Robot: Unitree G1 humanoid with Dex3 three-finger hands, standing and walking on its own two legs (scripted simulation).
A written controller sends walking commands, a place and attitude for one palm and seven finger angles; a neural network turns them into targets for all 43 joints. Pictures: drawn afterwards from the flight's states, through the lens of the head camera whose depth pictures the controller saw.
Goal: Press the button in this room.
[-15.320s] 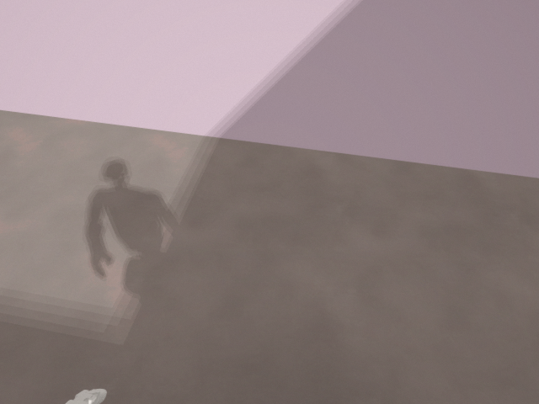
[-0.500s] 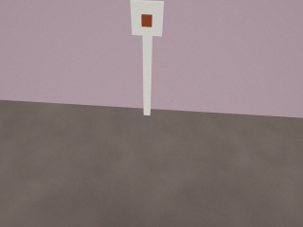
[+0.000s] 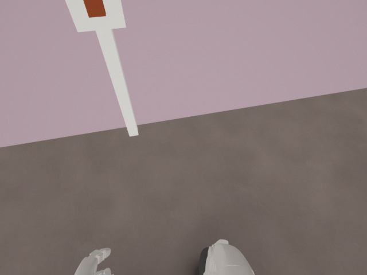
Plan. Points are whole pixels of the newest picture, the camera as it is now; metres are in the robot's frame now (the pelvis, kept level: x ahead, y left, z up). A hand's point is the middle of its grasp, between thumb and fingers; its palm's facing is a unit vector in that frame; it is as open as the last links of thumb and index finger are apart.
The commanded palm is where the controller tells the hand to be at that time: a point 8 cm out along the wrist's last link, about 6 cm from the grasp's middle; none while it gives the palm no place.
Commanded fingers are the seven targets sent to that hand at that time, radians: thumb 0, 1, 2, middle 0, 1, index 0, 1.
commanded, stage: walk to a spot facing it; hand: left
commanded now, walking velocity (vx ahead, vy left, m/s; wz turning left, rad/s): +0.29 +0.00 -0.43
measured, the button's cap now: (94, 6) +0.92 +0.32 +0.08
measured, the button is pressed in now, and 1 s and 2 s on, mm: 0 0 0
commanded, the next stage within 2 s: turn to face it in 0.08 s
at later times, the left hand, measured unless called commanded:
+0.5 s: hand (121, 236) +0.22 +0.17 -0.17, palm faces +0.05 -0.98 -0.18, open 7.3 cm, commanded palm none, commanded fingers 0.00 0.90 0.90 -0.20 -0.30 -0.20 -0.30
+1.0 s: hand (123, 214) +0.27 +0.17 -0.15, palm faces +0.16 -0.95 -0.28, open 7.4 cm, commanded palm none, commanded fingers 0.00 0.90 0.90 -0.20 -0.30 -0.20 -0.30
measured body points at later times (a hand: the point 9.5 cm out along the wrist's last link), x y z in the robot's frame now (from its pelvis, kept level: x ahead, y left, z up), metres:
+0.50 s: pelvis +0.20 -0.01 +0.01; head +0.22 +0.00 +0.46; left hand +0.22 +0.22 -0.15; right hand +0.30 -0.24 -0.14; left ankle +0.26 +0.12 -0.72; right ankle +0.15 -0.09 -0.73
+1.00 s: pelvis +0.23 -0.04 +0.01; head +0.25 -0.06 +0.46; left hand +0.26 +0.22 -0.13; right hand +0.31 -0.27 -0.16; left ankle +0.22 +0.10 -0.68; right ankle +0.25 -0.14 -0.73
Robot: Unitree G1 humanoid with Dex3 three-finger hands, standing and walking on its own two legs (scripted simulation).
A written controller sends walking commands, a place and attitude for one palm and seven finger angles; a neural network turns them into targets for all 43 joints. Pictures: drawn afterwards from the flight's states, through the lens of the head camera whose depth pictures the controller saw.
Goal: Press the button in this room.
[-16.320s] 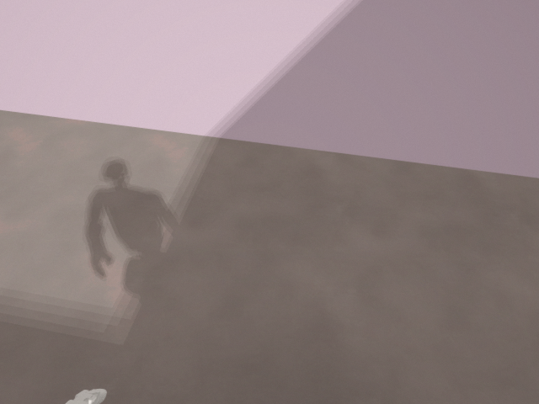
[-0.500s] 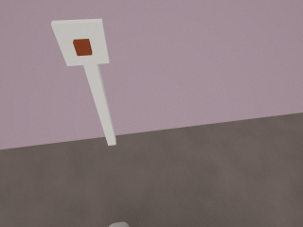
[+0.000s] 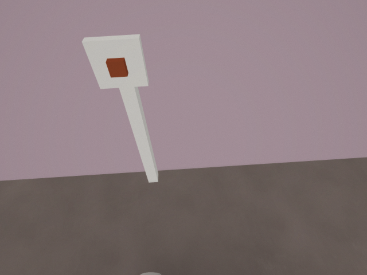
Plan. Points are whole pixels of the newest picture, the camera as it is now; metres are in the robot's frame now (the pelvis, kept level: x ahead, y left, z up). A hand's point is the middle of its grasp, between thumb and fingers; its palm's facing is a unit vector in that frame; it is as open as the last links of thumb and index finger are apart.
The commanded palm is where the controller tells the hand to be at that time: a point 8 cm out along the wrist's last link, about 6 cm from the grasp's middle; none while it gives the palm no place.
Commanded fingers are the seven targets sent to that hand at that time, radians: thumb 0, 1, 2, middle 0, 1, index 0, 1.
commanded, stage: take the last steps up to it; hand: left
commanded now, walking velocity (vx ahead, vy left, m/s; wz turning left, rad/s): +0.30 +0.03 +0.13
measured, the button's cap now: (117, 67) +0.72 +0.27 +0.08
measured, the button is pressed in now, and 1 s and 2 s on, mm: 0 0 0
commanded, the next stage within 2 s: come to a stop and stand still in 0.82 s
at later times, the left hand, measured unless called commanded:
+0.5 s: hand out of the picture +0.05 +0.21 -0.17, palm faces +0.10 -0.98 -0.18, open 7.4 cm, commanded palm none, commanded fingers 0.00 0.90 0.90 -0.20 -0.30 -0.20 -0.30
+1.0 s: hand (127, 256) +0.20 +0.18 -0.17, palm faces +0.13 -0.98 -0.17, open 7.3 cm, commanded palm none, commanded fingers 0.00 0.90 0.90 -0.20 -0.30 -0.20 -0.30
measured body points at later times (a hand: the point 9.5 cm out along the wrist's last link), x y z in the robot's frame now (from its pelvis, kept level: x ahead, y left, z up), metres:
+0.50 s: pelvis +0.07 +0.03 +0.01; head +0.08 +0.03 +0.46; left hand +0.05 +0.26 -0.15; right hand +0.05 -0.19 -0.15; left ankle -0.01 +0.14 -0.73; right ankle +0.11 -0.10 -0.68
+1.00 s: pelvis +0.21 +0.01 +0.01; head +0.22 +0.01 +0.46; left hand +0.19 +0.23 -0.15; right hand +0.30 -0.22 -0.14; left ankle +0.27 +0.14 -0.72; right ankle +0.21 -0.10 -0.73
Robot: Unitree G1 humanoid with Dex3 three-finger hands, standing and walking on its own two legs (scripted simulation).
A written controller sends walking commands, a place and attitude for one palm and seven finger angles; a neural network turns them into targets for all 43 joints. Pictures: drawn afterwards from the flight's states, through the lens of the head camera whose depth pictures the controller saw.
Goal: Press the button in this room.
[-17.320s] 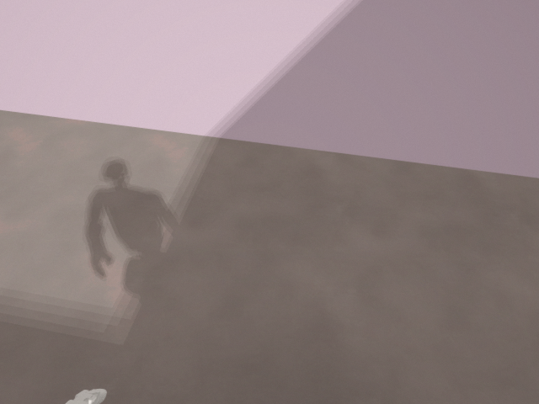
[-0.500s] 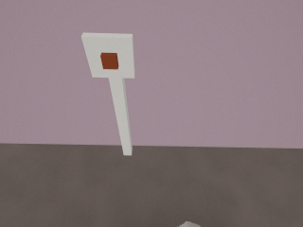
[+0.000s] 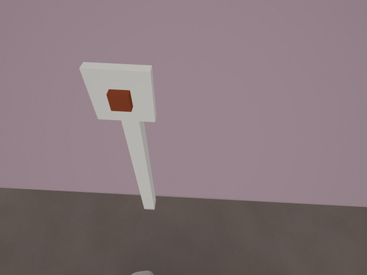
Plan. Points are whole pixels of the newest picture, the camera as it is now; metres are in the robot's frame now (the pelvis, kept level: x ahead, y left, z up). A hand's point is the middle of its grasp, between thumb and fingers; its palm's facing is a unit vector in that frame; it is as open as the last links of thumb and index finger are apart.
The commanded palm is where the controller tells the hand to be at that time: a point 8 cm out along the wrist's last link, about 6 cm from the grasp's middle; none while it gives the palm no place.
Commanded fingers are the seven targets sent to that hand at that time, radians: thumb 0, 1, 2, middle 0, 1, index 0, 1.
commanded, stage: come to a stop and stand still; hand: left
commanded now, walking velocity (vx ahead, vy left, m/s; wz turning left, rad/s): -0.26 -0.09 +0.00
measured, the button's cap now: (120, 99) +0.53 +0.23 +0.07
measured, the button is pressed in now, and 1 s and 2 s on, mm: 0 0 0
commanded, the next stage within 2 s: look again from close up in 1.06 s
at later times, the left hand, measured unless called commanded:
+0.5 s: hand out of the picture +0.04 +0.17 -0.17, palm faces +0.00 -0.95 -0.30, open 7.4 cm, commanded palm none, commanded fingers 0.00 0.90 0.90 -0.20 -0.30 -0.20 -0.30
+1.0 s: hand out of the picture -0.04 +0.12 -0.17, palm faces +0.03 -0.98 -0.19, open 7.3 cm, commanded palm none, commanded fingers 0.00 0.90 0.90 -0.20 -0.30 -0.20 -0.30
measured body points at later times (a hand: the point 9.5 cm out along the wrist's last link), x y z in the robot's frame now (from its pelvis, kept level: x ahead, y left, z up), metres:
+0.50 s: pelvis -0.02 -0.03 -0.01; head +0.00 -0.06 +0.44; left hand +0.04 +0.22 -0.15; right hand +0.03 -0.28 -0.18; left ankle +0.06 +0.12 -0.73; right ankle -0.01 -0.14 -0.74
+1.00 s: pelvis -0.05 -0.05 +0.00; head -0.04 -0.05 +0.45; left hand -0.04 +0.17 -0.16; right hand -0.06 -0.26 -0.16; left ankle -0.07 +0.08 -0.74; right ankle -0.01 -0.14 -0.74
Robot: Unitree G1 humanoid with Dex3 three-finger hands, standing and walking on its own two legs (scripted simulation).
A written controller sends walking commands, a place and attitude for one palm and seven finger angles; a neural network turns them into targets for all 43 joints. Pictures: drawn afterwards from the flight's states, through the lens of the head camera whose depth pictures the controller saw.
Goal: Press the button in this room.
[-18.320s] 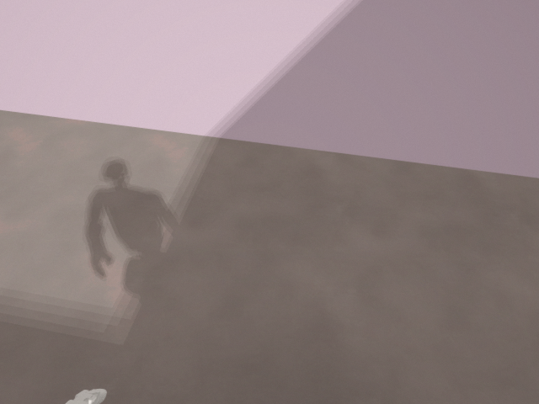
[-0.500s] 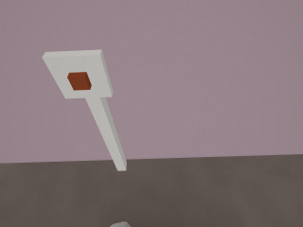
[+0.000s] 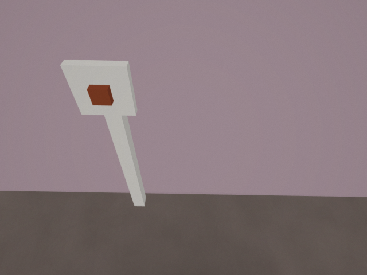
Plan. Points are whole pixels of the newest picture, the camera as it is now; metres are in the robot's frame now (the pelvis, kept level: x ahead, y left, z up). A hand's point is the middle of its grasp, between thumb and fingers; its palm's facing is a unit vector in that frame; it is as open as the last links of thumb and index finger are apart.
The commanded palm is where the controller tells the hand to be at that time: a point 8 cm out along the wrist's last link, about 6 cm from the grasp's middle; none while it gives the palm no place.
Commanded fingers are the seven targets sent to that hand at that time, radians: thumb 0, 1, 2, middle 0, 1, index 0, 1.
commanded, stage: come to a stop and stand still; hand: left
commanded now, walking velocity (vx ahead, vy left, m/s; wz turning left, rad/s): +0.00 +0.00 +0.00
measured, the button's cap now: (101, 94) +0.57 +0.29 +0.07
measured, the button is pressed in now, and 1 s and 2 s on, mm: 0 0 0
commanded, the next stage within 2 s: look again from close up in 0.06 s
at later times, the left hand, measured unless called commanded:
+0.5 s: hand out of the picture +0.00 +0.21 -0.18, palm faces +0.04 -0.98 -0.20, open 7.4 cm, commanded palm none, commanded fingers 0.00 0.90 0.90 -0.20 -0.30 -0.20 -0.30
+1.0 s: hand out of the picture -0.03 +0.20 -0.19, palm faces +0.08 -0.99 -0.15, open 7.4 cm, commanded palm none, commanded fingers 0.00 0.90 0.90 -0.20 -0.30 -0.20 -0.30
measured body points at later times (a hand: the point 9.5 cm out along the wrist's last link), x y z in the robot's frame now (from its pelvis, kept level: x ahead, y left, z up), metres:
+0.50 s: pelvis -0.02 +0.04 -0.01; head -0.04 +0.04 +0.44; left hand +0.00 +0.27 -0.16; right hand -0.01 -0.18 -0.16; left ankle -0.03 +0.14 -0.74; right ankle +0.04 -0.09 -0.74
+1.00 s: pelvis +0.01 +0.04 -0.01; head +0.00 +0.05 +0.44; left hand -0.03 +0.25 -0.18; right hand -0.01 -0.17 -0.17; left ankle -0.03 +0.14 -0.74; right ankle +0.04 -0.09 -0.74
